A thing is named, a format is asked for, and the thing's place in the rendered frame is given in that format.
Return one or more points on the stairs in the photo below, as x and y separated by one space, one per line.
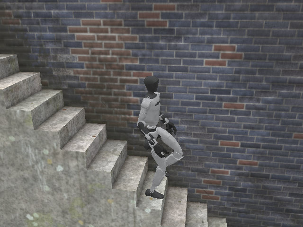
56 170

